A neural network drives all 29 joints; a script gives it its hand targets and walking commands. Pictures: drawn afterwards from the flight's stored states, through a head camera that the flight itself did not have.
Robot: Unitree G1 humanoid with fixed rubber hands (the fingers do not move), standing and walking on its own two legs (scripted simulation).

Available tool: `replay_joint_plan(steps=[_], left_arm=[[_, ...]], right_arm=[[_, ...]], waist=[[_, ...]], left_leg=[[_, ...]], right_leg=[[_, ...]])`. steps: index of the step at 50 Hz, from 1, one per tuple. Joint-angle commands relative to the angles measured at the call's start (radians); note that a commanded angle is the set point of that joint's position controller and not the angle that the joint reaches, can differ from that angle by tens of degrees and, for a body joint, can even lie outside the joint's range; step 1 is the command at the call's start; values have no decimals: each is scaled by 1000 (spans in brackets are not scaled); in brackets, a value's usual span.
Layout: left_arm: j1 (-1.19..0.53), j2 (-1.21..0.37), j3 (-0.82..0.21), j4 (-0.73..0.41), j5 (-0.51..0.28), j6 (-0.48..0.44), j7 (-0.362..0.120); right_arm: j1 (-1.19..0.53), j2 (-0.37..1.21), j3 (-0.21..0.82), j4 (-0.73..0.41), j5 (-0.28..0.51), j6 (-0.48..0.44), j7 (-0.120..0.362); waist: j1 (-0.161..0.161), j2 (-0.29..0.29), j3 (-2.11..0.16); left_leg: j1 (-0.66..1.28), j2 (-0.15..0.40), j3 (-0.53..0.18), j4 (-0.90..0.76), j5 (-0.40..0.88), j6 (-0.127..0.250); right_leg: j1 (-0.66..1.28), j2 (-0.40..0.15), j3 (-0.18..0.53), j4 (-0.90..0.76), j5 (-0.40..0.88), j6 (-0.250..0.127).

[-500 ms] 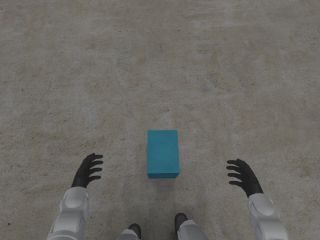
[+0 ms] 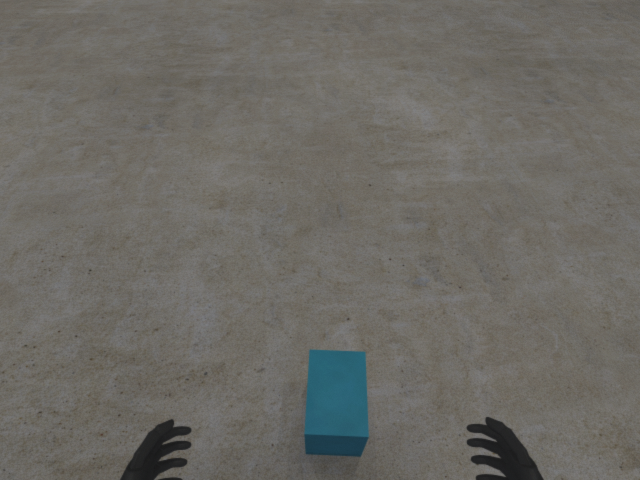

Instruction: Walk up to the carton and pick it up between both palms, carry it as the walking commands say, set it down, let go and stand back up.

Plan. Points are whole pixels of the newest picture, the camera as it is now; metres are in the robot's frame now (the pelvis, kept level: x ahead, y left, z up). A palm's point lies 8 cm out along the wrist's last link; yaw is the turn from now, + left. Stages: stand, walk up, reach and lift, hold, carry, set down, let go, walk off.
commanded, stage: let go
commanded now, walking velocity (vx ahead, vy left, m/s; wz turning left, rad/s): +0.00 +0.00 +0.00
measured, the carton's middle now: (335, 403) +0.44 -0.04 -0.67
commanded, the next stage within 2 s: stand in 0.16 s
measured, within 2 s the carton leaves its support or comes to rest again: neither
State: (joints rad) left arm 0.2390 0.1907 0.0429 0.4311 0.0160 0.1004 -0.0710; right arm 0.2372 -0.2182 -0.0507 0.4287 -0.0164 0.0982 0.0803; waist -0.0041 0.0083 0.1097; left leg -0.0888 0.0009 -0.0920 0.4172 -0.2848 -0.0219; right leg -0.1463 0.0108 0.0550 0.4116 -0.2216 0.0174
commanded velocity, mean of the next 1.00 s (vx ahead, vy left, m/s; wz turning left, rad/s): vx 0.00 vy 0.00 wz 0.00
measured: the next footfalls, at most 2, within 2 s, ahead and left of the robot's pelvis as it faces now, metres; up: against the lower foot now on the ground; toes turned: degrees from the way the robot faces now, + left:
none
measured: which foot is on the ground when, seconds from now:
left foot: down 0.00-1.00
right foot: down 0.00-1.00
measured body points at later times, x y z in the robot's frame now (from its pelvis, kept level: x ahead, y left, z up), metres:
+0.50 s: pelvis +0.04 +0.00 -0.01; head +0.03 +0.00 +0.44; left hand +0.09 +0.26 -0.14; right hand +0.09 -0.26 -0.14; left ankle -0.03 +0.14 -0.74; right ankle +0.00 -0.13 -0.74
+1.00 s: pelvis +0.04 -0.01 -0.01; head +0.02 -0.01 +0.44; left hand +0.02 +0.22 -0.17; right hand +0.01 -0.24 -0.17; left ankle -0.03 +0.14 -0.74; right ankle +0.00 -0.13 -0.74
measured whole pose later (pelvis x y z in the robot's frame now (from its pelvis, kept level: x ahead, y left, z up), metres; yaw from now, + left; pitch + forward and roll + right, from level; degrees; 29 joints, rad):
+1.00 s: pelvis +0.04 -0.01 -0.01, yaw -2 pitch +2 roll +0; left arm 0.42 0.17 -0.04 1.05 0.02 -0.02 0.04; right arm 0.42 -0.17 0.00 1.03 -0.01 -0.02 -0.04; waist 0.01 0.01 -0.11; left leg -0.16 0.03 -0.03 0.52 -0.41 -0.03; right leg -0.26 0.03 0.07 0.57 -0.36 0.00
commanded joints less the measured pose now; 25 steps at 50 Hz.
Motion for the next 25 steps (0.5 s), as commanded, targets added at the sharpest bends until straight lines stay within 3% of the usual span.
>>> replay_joint_plan(steps=[1, 2, 4, 5, 6, 7, 8, 9, 11, 12, 13, 14, 15, 16, 17, 18, 19, 20, 22, 23, 24, 25], left_arm=[[-51, 119, 44, -159, 8, -3, 1], [-61, 100, 38, -153, 8, -6, 1], [-33, 103, 59, -110, 33, -6, 12], [-43, 92, 31, -159, 3, -15, 12], [-15, 105, 35, -128, 5, -25, 16], [-19, 116, 40, -151, 6, -28, 22], [54, 152, 28, 67, -2, -87, 56], [65, 183, 45, 83, 23, -112, 75], [54, 106, 21, 115, 24, -151, 84], [76, 137, 25, 149, 21, -161, 89], [67, 160, 32, 176, 7, -169, 82], [92, 167, 35, 193, 18, -178, 84], [79, 154, 27, 214, 10, -177, 83], [110, 143, 21, 238, 4, -177, 78], [85, 163, 29, 248, 3, -179, 77], [116, 155, 22, 271, 2, -182, 78], [110, 181, 25, 285, 5, -178, 81], [93, 171, 28, 289, 13, -179, 82], [125, 151, 5, 327, 6, -181, 87], [174, 180, 21, 354, 3, -178, 86], [171, 181, 15, 362, 3, -179, 92], [164, 157, 8, 376, 1, -178, 86]], right_arm=[[-49, -113, -38, -126, 5, 5, -9], [-70, -103, -32, -146, -4, 4, -6], [-32, -95, -12, -133, -3, 27, -9], [-50, -112, -30, -152, -11, 28, -15], [-31, -87, -15, -179, -22, 29, -21], [-53, -110, -34, -188, -23, 31, -24], [41, -148, -44, 55, -7, -51, -69], [74, -146, -16, 76, -27, -92, -89], [6, -152, -17, 98, -39, -138, -109], [27, -149, -16, 118, -29, -153, -111], [-9, -122, -12, 137, -21, -164, -102], [33, -139, -15, 155, -20, -167, -108], [75, -113, -7, 193, 0, -171, -109], [69, -147, -18, 201, -12, -172, -113], [48, -106, -6, 211, 2, -173, -105], [59, -130, -9, 222, -10, -176, -102], [104, -119, -14, 251, -1, -175, -100], [106, -157, -21, 270, 1, -169, -104], [144, -155, -21, 299, 2, -171, -112], [142, -139, -12, 308, -3, -172, -111], [159, -136, -8, 320, 9, -171, -109], [173, -139, -11, 343, 3, -167, -110]], waist=[[-2, 36, -34], [-6, 9, -85], [-2, 8, -108], [-8, -3, -143], [-24, -60, -156], [-18, -51, -182], [5, 52, -252], [4, -8, -242], [18, 20, -190], [8, -60, -126], [25, -72, -119], [17, -35, -152], [-14, -9, -175], [2, 21, -203], [4, 29, -157], [10, 33, -146], [-10, 32, -178], [8, 36, -182], [-7, -20, -225], [9, -44, -204], [0, -41, -205], [5, 41, -211]], left_leg=[[-131, -44, 94, -76, 126, -18], [-99, -50, 96, -67, 150, -23], [-90, -42, 109, -30, 226, -16], [-79, -42, 88, -25, 258, -25], [-78, -42, 91, -22, 305, -11], [-54, -48, 99, -5, 314, -20], [-47, 69, 99, 7, 113, -53], [-42, 60, 62, -8, -16, -47], [-128, 83, 17, -4, -46, -26], [-169, 83, -3, -12, -48, -21], [-152, 99, -28, 8, -6, -12], [-159, 82, -12, 23, 42, -8], [-131, 79, -5, 40, 85, -8], [-113, 88, 0, 61, 132, -5], [-165, 83, -12, 32, 75, -10], [-164, 95, -16, 34, 135, 5], [-147, 86, -16, 31, 155, -7], [-146, 92, -8, 57, 247, -6], [-108, 76, -7, 82, 241, 7], [-109, 91, -13, 71, 229, 4], [-143, 86, -10, 74, 242, 2], [-123, 83, 5, 74, 275, 0]], right_leg=[[158, 48, -88, -30, 115, 20], [178, 35, -78, -33, 140, 19], [132, 48, -76, -4, 186, 16], [172, 50, -77, 9, 212, 18], [142, 56, -72, 22, 275, 23], [134, 49, -79, 13, 275, 27], [62, -97, -38, 24, 263, 41], [6, -82, -26, 22, 44, 54], [-49, -91, 4, 30, 25, 52], [-102, -90, 13, 30, -10, 47], [-137, -80, 25, 26, 24, 29], [-93, -93, 43, 38, 112, 30], [-104, -97, 53, 64, 171, 12], [-121, -88, 44, 61, 192, 6], [-132, -80, 46, 73, 137, 4], [-134, -88, 46, 64, 179, 15], [-120, -83, 49, 86, 156, 8], [-113, -75, 40, 93, 194, -3], [-123, -77, 52, 101, 267, -15], [-122, -77, 48, 108, 268, -9], [-94, -75, 54, 117, 275, -13], [-112, -83, 50, 114, 257, -9]])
